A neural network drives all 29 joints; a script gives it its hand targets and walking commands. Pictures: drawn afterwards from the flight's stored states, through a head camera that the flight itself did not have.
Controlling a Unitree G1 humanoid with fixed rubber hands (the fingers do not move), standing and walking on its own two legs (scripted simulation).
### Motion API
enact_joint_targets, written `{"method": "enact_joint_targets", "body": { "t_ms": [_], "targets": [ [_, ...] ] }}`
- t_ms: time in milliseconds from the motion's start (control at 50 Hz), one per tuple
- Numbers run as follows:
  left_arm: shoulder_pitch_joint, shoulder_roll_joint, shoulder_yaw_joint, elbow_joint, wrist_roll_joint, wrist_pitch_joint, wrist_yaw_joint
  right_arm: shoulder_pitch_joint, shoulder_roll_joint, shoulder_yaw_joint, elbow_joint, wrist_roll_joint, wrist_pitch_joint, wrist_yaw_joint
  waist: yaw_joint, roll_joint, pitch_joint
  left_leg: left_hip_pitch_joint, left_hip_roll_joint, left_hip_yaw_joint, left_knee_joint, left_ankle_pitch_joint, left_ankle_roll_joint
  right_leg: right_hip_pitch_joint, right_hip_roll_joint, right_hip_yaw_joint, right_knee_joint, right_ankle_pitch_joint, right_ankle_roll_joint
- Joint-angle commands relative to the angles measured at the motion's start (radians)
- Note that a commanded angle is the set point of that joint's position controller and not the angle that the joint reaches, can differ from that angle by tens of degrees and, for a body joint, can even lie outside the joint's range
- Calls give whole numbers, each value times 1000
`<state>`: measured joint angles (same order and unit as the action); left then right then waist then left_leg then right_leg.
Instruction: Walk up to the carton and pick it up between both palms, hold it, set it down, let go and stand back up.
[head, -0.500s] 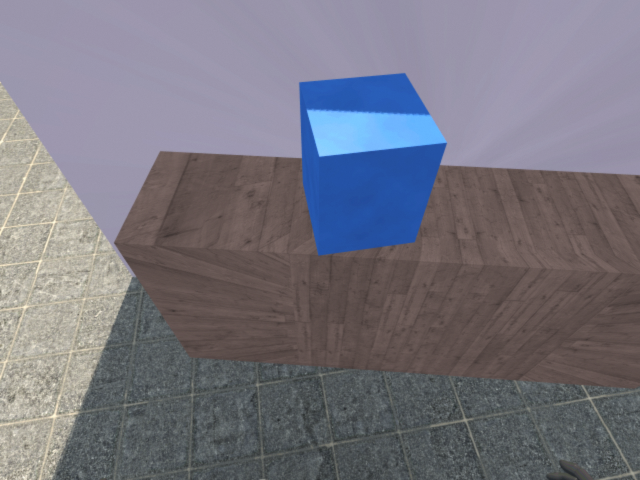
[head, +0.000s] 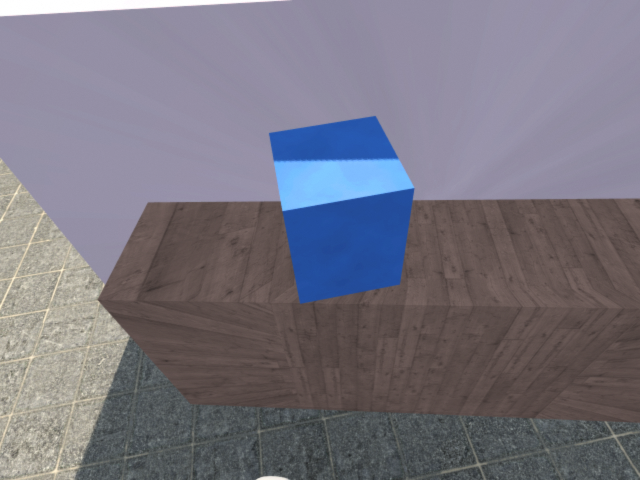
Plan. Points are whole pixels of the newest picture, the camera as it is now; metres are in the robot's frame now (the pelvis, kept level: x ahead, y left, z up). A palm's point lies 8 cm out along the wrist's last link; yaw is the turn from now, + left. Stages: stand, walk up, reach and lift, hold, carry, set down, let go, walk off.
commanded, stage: walk up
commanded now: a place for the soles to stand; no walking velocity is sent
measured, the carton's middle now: (337, 211) +0.58 +0.02 -0.04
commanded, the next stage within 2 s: none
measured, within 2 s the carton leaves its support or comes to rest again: neither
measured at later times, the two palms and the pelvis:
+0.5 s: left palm (72, 465) +0.16 +0.38 -0.11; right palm (541, 422) +0.22 -0.26 -0.08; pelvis +0.12 +0.06 +0.00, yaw +1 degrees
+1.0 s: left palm (85, 424) +0.21 +0.38 -0.10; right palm out of the picture +0.16 -0.25 -0.13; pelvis +0.12 +0.07 -0.01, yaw -2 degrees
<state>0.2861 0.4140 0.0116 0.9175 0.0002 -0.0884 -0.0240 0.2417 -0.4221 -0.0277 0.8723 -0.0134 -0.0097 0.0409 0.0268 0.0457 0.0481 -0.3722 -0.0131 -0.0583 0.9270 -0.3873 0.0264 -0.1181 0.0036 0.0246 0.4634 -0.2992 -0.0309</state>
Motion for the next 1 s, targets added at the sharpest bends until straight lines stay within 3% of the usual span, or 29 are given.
{"method": "enact_joint_targets", "body": {
  "t_ms": [0,100,140,160,200,220,240,260,280,300,320,360,380,500,560,600,620,640,660,680,700,720,760,780,840,900,920,960,980],
  "targets": [
    [138,264,107,-54,2,-21,25,-77,-156,-72,-128,2,-12,14,33,-182,50,-260,48,36,-44,87,-26,209,-206,165,-146,621,-121],
    [155,263,102,-73,-2,-6,31,-183,-127,-68,-181,1,-17,18,81,-189,64,-263,43,79,-243,115,-26,237,-207,151,-83,685,-139],
    [139,267,101,-81,-3,-1,32,-175,-121,-73,-192,-3,-25,17,73,-181,39,-181,33,96,-312,112,-8,208,-218,152,-37,674,-151],
    [108,265,101,-87,-1,2,30,-153,-128,-79,-191,-3,-28,17,55,-209,19,-116,26,102,-366,121,0,186,-202,132,-8,672,-143],
    [38,265,93,-108,-14,6,37,34,-141,-98,-147,-8,-37,11,-55,-152,-69,173,-6,116,-543,242,39,72,-166,68,177,685,-106],
    [35,201,65,-125,-25,8,40,157,-196,-120,-107,-31,-42,1,-113,-43,-164,391,27,44,-556,316,69,-45,-106,30,397,571,-58],
    [83,123,39,-138,-32,5,46,216,-257,-144,-112,-56,-45,-13,-119,176,-243,572,250,-238,-533,394,127,-273,-14,38,588,131,-15],
    [107,135,40,-113,-33,8,51,191,-279,-140,-125,-33,-41,-23,-94,181,-195,602,373,-464,-583,374,220,-465,95,4,680,-270,-5],
    [94,211,61,-94,-19,16,52,145,-266,-130,-139,7,-37,-19,-78,86,-108,437,401,-466,-639,179,265,-452,20,53,707,-279,-35],
    [98,243,60,-80,-14,17,45,89,-244,-122,-149,20,-38,-10,-57,66,-28,281,378,-392,-673,112,250,-408,-16,66,705,-228,-39],
    [116,234,61,-66,-16,19,34,21,-222,-112,-156,18,-37,-8,-28,58,52,152,307,-280,-706,40,194,-370,-33,70,683,-168,-40],
    [136,208,74,-43,-10,23,20,-12,-181,-100,-148,6,-39,-15,-23,80,93,96,218,-141,-709,110,165,-337,-39,47,600,-99,-8],
    [150,193,77,-42,-12,23,21,-3,-183,-93,-143,4,-42,-15,-23,124,89,100,201,-129,-691,200,177,-319,-30,37,575,-77,10],
    [64,163,54,-44,-5,21,45,-8,-178,-76,-144,-2,-14,-18,-58,151,-6,223,191,-46,-532,553,210,-298,-28,-63,295,-77,44],
    [67,141,48,-34,-7,14,61,-51,-183,-71,-146,7,6,-18,-35,132,-35,214,211,-63,-429,710,198,-211,-10,-81,120,20,31],
    [89,142,54,-20,-1,12,63,-85,-167,-64,-154,18,20,-20,-5,87,-83,156,181,-23,-361,522,138,-64,2,-75,-45,182,13],
    [83,173,61,-17,12,7,64,-87,-120,-49,-145,29,21,-20,3,12,-86,81,155,-3,-342,353,80,4,-47,0,-81,268,-2],
    [61,214,66,-27,27,7,64,-76,-89,-35,-154,39,23,-18,-10,-124,-88,1,79,45,-271,159,24,6,-195,217,-122,291,-45],
    [-9,236,64,-46,28,5,57,-73,-67,-28,-131,34,32,-23,-35,-196,-29,-14,14,28,-210,-81,1,-95,-322,384,-224,151,-120],
    [-86,257,63,-65,22,12,55,-28,-107,-38,-108,29,45,-26,-57,-142,50,34,34,-19,-117,-123,5,-244,-328,370,-263,-54,-149],
    [-101,275,68,-70,24,18,57,-10,-130,-47,-83,27,52,-26,-50,-194,85,77,45,-24,-92,-143,9,-344,-345,384,-263,-127,-200],
    [-128,264,67,-73,21,21,55,7,-148,-58,-72,23,52,-26,-58,-232,115,77,43,-41,-73,-117,9,-385,-324,349,-263,-160,-197],
    [-139,223,64,-92,14,26,50,23,-160,-62,-49,21,46,-20,-52,-218,84,70,17,-6,-64,-60,1,-335,-240,249,-243,-120,-151],
    [-127,207,62,-86,19,28,46,30,-145,-59,-36,20,40,-23,-44,-247,44,73,23,-2,-118,-87,-13,-266,-231,227,-228,-120,-151],
    [-97,203,63,-65,28,45,34,-5,-126,-45,0,13,16,-24,-8,-232,-18,54,22,27,-333,-127,-19,-109,-182,197,-158,-113,-133],
    [-139,193,59,-59,17,66,27,52,-118,-47,51,8,-17,-46,-40,-231,-97,183,8,65,-575,105,-23,-76,-166,128,-21,109,-110],
    [-145,161,56,-66,-1,68,23,43,-153,-48,60,-2,-26,-53,-36,-175,-144,236,44,-1,-567,184,-13,-102,-157,120,13,153,-71],
    [-158,130,42,-48,-12,78,21,-56,-207,-50,45,1,-37,-61,-6,-37,-80,150,217,-232,-622,180,52,-155,-61,43,45,44,7],
    [-152,145,53,-16,-6,77,22,-110,-211,-40,41,4,-37,-55,10,-41,-46,30,209,-186,-585,107,64,-60,-69,43,-3,7,0]
  ]
}}
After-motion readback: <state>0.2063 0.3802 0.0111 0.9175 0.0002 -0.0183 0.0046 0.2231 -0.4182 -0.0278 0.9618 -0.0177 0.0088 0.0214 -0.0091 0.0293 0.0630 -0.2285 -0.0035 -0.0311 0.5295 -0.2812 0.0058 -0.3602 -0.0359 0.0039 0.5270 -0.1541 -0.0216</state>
